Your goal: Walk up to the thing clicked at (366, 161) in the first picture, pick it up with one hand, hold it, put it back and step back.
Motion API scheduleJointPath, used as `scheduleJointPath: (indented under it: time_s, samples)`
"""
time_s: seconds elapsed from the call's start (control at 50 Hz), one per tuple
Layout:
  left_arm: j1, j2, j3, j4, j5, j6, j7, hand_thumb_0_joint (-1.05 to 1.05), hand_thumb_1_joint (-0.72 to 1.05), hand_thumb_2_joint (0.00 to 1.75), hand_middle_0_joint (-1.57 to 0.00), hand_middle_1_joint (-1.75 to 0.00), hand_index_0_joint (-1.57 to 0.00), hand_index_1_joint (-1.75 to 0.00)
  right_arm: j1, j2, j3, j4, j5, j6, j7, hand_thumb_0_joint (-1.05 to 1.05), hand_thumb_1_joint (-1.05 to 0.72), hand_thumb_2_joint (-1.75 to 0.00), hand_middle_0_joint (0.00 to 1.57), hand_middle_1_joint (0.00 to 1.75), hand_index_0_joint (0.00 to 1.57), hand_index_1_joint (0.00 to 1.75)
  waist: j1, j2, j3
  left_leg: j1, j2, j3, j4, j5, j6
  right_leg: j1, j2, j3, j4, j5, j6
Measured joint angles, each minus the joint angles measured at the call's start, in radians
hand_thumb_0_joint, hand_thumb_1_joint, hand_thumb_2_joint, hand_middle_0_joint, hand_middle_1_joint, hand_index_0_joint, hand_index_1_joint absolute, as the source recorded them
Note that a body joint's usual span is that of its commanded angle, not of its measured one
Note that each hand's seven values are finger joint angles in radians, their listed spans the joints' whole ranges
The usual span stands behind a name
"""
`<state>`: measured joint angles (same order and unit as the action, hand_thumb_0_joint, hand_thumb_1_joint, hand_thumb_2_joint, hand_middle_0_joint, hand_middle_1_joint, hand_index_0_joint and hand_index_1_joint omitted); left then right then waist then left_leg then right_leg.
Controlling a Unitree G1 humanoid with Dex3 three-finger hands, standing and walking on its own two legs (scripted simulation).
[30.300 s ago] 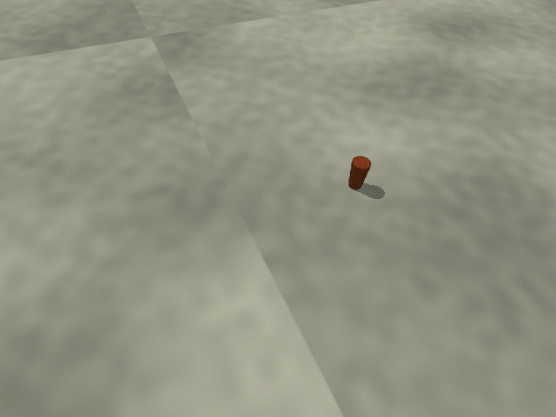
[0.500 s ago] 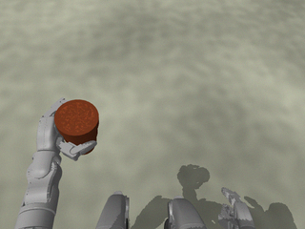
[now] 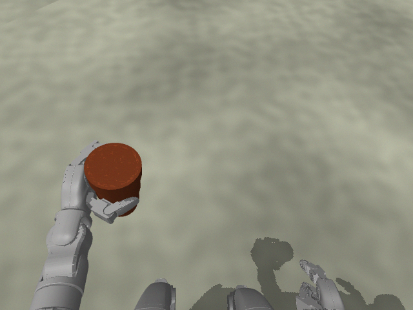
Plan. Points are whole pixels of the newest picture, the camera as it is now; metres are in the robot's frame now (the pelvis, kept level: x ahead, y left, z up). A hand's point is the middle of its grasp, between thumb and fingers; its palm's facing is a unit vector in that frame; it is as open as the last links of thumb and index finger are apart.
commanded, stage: lift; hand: left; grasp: from the side
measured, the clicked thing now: (118, 186) +0.33 +0.17 +0.02
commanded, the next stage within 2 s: hold in 0.22 s
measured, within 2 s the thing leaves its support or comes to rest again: neither
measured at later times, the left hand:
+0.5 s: hand (114, 178) +0.33 +0.17 +0.06, palm faces +0.04 -1.00 -0.01, open 11.2 cm
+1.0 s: hand (113, 173) +0.33 +0.16 +0.07, palm faces +0.05 -1.00 +0.00, open 11.1 cm
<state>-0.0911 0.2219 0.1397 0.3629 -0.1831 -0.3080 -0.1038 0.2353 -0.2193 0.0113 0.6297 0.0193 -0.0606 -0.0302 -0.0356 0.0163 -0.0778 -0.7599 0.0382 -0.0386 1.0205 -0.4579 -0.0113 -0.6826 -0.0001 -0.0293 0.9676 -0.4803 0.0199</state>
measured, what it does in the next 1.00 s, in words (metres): stands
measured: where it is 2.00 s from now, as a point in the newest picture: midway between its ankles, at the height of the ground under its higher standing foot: outside the picture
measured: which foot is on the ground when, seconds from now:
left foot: down 0.00-1.00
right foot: down 0.00-1.00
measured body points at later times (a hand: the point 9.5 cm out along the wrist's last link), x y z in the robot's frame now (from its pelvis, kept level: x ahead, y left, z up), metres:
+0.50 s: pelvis +0.00 +0.00 +0.01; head +0.05 +0.01 +0.46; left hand +0.32 +0.22 +0.06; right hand +0.14 -0.24 -0.09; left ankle +0.03 +0.12 -0.68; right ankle +0.00 -0.14 -0.68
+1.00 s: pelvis +0.01 -0.01 +0.02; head +0.05 +0.00 +0.47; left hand +0.32 +0.22 +0.07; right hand +0.15 -0.25 -0.08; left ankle +0.03 +0.12 -0.68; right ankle +0.00 -0.14 -0.68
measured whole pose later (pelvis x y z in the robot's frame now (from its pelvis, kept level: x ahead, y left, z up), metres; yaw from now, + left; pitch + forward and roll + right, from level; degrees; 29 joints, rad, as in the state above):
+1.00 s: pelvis +0.01 -0.01 +0.02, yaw +0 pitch +6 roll -1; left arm -0.11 0.20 0.15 0.41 -0.19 -0.32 -0.12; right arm 0.22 -0.22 0.01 0.65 0.02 -0.05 -0.02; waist -0.02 0.01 -0.03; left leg -0.56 0.03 -0.03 0.86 -0.40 -0.02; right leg -0.50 0.00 -0.02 0.82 -0.43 0.01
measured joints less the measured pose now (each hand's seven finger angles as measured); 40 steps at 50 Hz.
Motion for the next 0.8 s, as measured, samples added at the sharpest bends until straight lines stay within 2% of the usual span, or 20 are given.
scheduleJointPath:
  time_s: [0.32,0.8]
  samples:
    - [-0.003,-0.01,-0.001,0.026,-0.003,-0.017,-0.022,-0.01,-0.54,1.11,-0.66,-1.03,-0.65,-1.03,-0.003,0.0,-0.001,0.015,-0.002,0.007,0.002,0.01,-0.91,-0.9,0.2,0.3,0.21,0.3,0.005,-0.001,0.021,0.087,-0.002,0.007,-0.068,0.022,-0.001,0.082,-0.002,0.005,-0.062,0.021,-0.001]
    - [-0.002,-0.02,-0.009,0.029,0.002,-0.01,-0.012,-0.01,-0.51,1.06,-0.67,-1.01,-0.65,-1.0,-0.008,0.0,-0.003,0.023,-0.003,0.014,0.004,0.01,-0.92,-0.9,0.2,0.3,0.2,0.3,0.013,-0.002,0.035,0.179,-0.003,0.011,-0.144,0.048,-0.005,0.169,-0.004,0.008,-0.131,0.044,-0.004]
